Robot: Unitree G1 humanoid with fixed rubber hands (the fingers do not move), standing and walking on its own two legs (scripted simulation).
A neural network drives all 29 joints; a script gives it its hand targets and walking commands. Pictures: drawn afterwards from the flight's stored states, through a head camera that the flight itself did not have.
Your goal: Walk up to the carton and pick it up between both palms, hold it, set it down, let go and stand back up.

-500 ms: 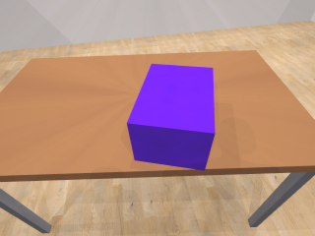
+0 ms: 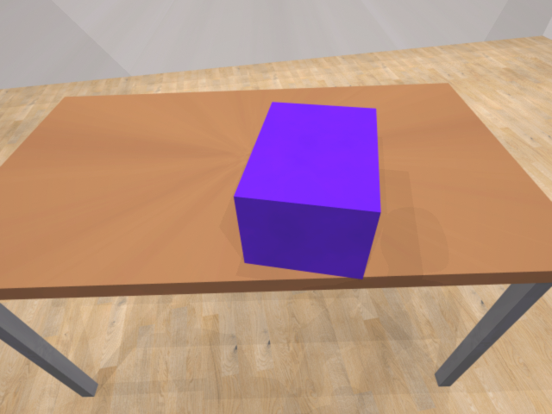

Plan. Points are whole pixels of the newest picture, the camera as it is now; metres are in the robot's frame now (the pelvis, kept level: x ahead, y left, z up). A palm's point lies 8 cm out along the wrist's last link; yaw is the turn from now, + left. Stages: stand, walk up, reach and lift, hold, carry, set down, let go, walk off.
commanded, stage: stand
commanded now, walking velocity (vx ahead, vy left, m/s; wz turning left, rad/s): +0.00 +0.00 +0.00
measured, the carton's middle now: (313, 182) +0.54 -0.04 +0.04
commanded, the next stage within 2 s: none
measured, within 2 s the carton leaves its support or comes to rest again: neither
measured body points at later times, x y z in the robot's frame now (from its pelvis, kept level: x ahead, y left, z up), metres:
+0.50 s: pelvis +0.02 -0.01 +0.00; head +0.01 -0.01 +0.45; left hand +0.02 +0.23 -0.14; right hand +0.02 -0.25 -0.15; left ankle +0.04 +0.10 -0.74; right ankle +0.04 -0.13 -0.74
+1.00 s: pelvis +0.04 -0.01 +0.00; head +0.03 -0.01 +0.45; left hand +0.05 +0.23 -0.15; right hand +0.05 -0.25 -0.15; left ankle +0.04 +0.10 -0.74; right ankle +0.04 -0.13 -0.74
